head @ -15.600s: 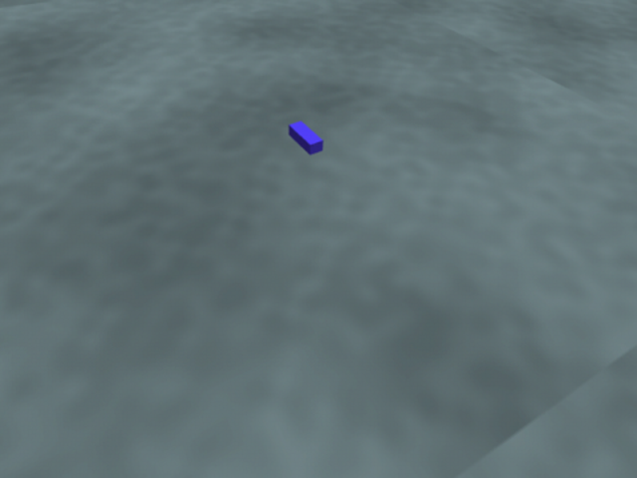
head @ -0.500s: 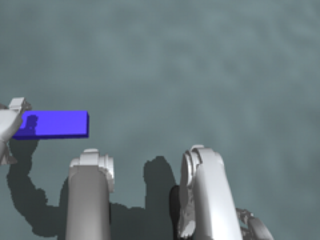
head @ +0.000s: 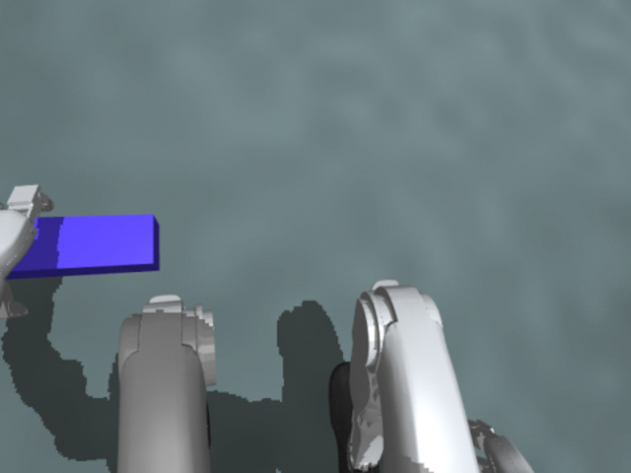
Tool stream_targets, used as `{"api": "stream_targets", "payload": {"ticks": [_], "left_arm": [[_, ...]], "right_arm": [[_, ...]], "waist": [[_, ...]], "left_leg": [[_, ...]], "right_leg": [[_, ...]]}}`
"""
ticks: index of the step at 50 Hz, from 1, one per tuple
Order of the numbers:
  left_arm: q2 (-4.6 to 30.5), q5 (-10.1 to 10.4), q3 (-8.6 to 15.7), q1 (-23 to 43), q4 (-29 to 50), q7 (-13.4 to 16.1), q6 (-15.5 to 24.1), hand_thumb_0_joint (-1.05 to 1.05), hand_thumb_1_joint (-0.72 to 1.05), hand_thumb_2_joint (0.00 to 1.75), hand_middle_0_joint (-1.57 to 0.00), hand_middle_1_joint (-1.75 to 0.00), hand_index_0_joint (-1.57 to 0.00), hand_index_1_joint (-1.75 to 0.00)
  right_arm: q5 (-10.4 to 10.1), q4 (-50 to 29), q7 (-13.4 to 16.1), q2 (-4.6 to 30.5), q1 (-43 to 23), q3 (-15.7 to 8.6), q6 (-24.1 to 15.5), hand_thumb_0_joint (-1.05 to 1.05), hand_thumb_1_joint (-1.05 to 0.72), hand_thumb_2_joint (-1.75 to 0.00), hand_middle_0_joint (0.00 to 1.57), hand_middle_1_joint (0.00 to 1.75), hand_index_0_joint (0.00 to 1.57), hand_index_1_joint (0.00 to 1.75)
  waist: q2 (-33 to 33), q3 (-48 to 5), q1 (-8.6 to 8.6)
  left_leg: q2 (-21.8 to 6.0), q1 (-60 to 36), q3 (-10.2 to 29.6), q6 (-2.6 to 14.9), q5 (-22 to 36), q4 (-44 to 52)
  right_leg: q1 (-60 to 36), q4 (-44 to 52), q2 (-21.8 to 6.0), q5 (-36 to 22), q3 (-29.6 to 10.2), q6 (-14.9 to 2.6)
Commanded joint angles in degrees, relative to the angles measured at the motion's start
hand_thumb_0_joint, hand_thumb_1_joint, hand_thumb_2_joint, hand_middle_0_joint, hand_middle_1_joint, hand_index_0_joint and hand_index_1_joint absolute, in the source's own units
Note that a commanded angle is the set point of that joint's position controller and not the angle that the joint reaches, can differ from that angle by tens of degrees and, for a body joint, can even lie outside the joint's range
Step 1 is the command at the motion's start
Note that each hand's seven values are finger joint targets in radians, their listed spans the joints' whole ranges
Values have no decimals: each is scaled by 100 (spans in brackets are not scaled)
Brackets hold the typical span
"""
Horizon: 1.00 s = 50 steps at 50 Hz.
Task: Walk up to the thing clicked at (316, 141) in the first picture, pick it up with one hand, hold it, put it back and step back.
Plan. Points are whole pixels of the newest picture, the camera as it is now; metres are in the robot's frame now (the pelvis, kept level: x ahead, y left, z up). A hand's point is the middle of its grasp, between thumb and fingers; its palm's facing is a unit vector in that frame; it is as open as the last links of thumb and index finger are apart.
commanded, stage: rise first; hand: left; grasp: from above
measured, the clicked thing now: (81, 246) +0.43 +0.31 -0.29
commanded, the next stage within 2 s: approach in 1.80 s
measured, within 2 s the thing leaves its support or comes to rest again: neither
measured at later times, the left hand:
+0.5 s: hand (22, 264) +0.38 +0.34 -0.18, palm faces -0.45 -0.11 -0.89, open 14.1 cm
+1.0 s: hand (20, 260) +0.38 +0.34 -0.19, palm faces -0.45 -0.11 -0.89, open 14.2 cm
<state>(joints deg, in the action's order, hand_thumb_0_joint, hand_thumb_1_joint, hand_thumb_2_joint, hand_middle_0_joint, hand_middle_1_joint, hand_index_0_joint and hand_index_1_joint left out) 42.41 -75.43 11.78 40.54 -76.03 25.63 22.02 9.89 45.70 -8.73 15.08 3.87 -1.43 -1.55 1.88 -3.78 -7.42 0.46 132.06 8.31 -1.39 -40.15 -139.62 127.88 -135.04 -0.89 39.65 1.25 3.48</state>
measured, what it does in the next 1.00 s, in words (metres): stands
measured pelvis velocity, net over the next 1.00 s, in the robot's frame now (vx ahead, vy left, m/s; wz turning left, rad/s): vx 0.00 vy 0.00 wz -0.02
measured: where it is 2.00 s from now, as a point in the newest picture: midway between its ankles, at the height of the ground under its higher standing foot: (274, 464)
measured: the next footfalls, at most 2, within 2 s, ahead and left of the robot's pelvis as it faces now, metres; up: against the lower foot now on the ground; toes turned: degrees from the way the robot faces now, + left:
none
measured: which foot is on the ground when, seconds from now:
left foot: down 0.00-1.00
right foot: down 0.00-1.00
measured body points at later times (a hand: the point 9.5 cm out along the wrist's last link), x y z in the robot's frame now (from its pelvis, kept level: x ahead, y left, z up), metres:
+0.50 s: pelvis +0.00 +0.00 -0.01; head +0.23 +0.08 +0.37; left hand +0.40 +0.34 -0.13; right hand +0.11 -0.28 -0.13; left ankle +0.07 +0.13 -0.29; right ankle +0.10 -0.14 -0.29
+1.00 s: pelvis +0.00 +0.00 -0.01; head +0.23 +0.08 +0.37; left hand +0.40 +0.35 -0.14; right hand +0.10 -0.28 -0.13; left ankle +0.07 +0.13 -0.29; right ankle +0.10 -0.14 -0.29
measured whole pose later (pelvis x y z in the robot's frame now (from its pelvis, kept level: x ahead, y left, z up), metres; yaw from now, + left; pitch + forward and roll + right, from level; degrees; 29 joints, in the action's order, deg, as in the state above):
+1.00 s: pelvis +0.00 +0.00 -0.01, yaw -1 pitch +32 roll -8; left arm 44.2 -76.8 12.6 43.1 -81.6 27.8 21.7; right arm 12.3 47.3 -9.8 15.1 3.2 -0.1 -1.9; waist 2.1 -3.5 -9.0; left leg 0.8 134.0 9.0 -1.3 -40.9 -142.5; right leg 129.3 -137.2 -0.6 40.3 1.6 3.8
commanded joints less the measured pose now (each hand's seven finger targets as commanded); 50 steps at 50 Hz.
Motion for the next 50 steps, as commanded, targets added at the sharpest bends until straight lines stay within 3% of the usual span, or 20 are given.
{"api": "stream_targets", "payload": {"ticks": [1, 7, 9, 14, 15, 16, 20, 23, 26, 28, 31, 34, 36, 40, 43, 46, 47, 48, 49, 50], "left_arm": [[1654, 127, 249, 1294, 605, 207, 11, 0, -53, 101, -6, -103, -6, -103], [1642, 90, 229, 1273, 582, 243, 67, 0, -54, 101, -6, -104, -6, -104], [1776, 76, 325, 1360, 575, 276, 101, 0, -54, 100, -6, -104, -7, -103], [1603, 29, 179, 1460, 305, 327, 126, 0, -54, 100, -6, -105, -7, -104], [1699, -5, 230, 1521, 418, 351, 148, 0, -61, 108, -7, -98, -3, -102], [1761, -16, 267, 1467, 375, 378, 147, 0, -58, 105, -6, -102, -5, -103], [1674, -28, 220, 1583, 160, 463, 110, 0, -57, 104, -7, -102, -6, -103], [1802, -44, 342, 1562, 290, 509, 93, 0, -57, 104, -7, -101, -6, -103], [1726, -42, 269, 1708, 325, 532, 70, 0, -58, 105, -7, -101, -5, -103], [1684, -71, 196, 1659, -15, 526, 18, 0, -58, 105, -7, -103, -5, -104], [1855, -82, 303, 1598, 54, 537, 9, 0, -59, 105, -7, -102, -5, -104], [1699, -90, 180, 1641, -119, 520, -15, 0, -59, 106, -7, -102, -5, -104], [1966, -72, 380, 1609, 135, 515, -9, 0, -58, 105, -7, -102, -5, -104], [1810, -34, 262, 1643, 11, 468, -28, 0, -59, 105, -6, -102, -5, -104], [1940, -34, 377, 1445, 302, 436, -31, 0, -60, 106, -6, -103, -5, -104], [1695, -5, 207, 1505, 61, 406, -24, 0, -59, 105, -6, -102, -5, -104], [1643, -26, 139, 1624, 187, 385, -2, 0, -60, 106, -6, -102, -4, -104], [1886, -19, 322, 1644, 201, 399, 15, 0, -60, 106, -6, -102, -4, -104], [1921, -45, 334, 1564, 103, 406, 26, 0, -61, 107, -6, -101, -4, -103], [1717, -51, 169, 1620, 74, 386, 47, 0, -59, 106, -6, -102, -5, -104]], "right_arm": [[14, -154, 85, 1382, 888, -444, -38, 0, -90, -90, 20, 30, 20, 30], [69, -98, 74, 1358, 866, -424, -38, 0, -90, -90, 20, 30, 20, 30], [59, -81, 75, 1392, 879, -436, -24, 0, -90, -90, 20, 30, 20, 30], [118, -19, 54, 1381, 865, -405, -42, 0, -90, -90, 20, 30, 20, 30], [127, -13, 60, 1408, 849, -402, -38, 0, -91, -90, 20, 30, 20, 30], [107, -28, 60, 1399, 839, -402, -34, 0, -91, -90, 20, 30, 20, 30], [147, -9, 38, 1401, 818, -380, -66, 0, -91, -90, 20, 30, 20, 30], [183, 13, 46, 1404, 834, -367, -85, 0, -91, -90, 20, 30, 20, 30], [207, 9, 44, 1426, 798, -365, -85, 0, -91, -90, 20, 30, 20, 30], [220, 43, 35, 1404, 796, -339, -98, 0, -91, -90, 20, 30, 20, 30], [231, 66, 41, 1413, 804, -308, -101, 0, -91, -90, 20, 30, 20, 30], [252, 65, 12, 1405, 815, -300, -119, 0, -91, -90, 20, 30, 20, 30], [254, 41, 22, 1467, 836, -304, -105, 0, -91, -90, 20, 30, 20, 30], [262, 38, -3, 1433, 775, -300, -106, 0, -91, -90, 20, 30, 20, 30], [221, 20, 2, 1450, 813, -345, -84, 0, -91, -90, 20, 30, 20, 30], [235, 14, -21, 1448, 787, -333, -66, 0, -91, -90, 20, 30, 20, 30], [236, 22, -14, 1429, 798, -326, -54, 0, -91, -90, 20, 30, 20, 30], [226, -16, 2, 1479, 799, -330, -49, 0, -91, -90, 20, 30, 20, 30], [235, -3, 3, 1483, 823, -319, -49, 0, -91, -90, 20, 30, 20, 30], [239, 17, 0, 1427, 797, -291, -54, 0, -91, -90, 20, 30, 20, 30]], "waist": [[-1429, -3624, 100], [-1431, -3631, 106], [-1319, -3779, 88], [-1460, -3527, -27], [-1501, -3677, 18], [-1563, -3689, 86], [-1402, -3454, -82], [-1481, -3702, 37], [-1596, -3768, -36], [-1405, -3526, -117], [-1561, -3702, -11], [-1400, -3469, -139], [-1566, -3778, -32], [-1611, -3506, -87], [-1727, -3880, 66], [-1627, -3598, -97], [-1666, -3588, -107], [-1573, -3673, -76], [-1612, -3621, -68], [-1547, -3558, -56]], "left_leg": [[99, -2986, -678, 297, 926, 1589], [120, -2913, -718, 303, 948, 1502], [112, -2890, -675, 307, 1037, 1449], [101, -2942, -634, 286, 1017, 1480], [111, -2976, -641, 282, 1041, 1455], [121, -2970, -656, 273, 1008, 1474], [122, -2767, -664, 306, 870, 1401], [125, -2866, -692, 297, 971, 1403], [115, -2964, -671, 290, 1014, 1387], [120, -2763, -669, 303, 924, 1305], [130, -2857, -680, 292, 1040, 1318], [132, -2702, -662, 305, 917, 1288], [127, -2884, -669, 303, 1143, 1284], [126, -2802, -661, 286, 911, 1331], [124, -3026, -653, 263, 1152, 1345], [121, -2883, -612, 266, 1099, 1354], [127, -2863, -621, 275, 1057, 1342], [130, -2812, -613, 286, 1033, 1327], [131, -2772, -629, 287, 1066, 1309], [138, -2744, -632, 277, 991, 1327]], "right_leg": [[-1399, 1247, 185, -913, 677, -491], [-1500, 1264, 192, -945, 633, -490], [-1513, 1214, 205, -1042, 656, -494], [-1291, 1127, 206, -994, 705, -485], [-1341, 1124, 210, -1014, 704, -484], [-1328, 1108, 209, -970, 685, -509], [-1287, 1160, 200, -912, 682, -479], [-1431, 1126, 202, -967, 683, -462], [-1366, 1068, 205, -1016, 719, -443], [-1296, 1099, 223, -976, 704, -461], [-1379, 1032, 211, -1062, 687, -466], [-1308, 1057, 231, -991, 725, -466], [-1476, 1015, 215, -1188, 711, -444], [-1250, 1012, 225, -977, 741, -458], [-1401, 966, 229, -1165, 741, -476], [-1232, 933, 237, -1135, 780, -468], [-1245, 996, 238, -1111, 762, -463], [-1296, 1014, 232, -1099, 761, -472], [-1354, 998, 225, -1113, 737, -466], [-1279, 999, 236, -1047, 737, -486]]}}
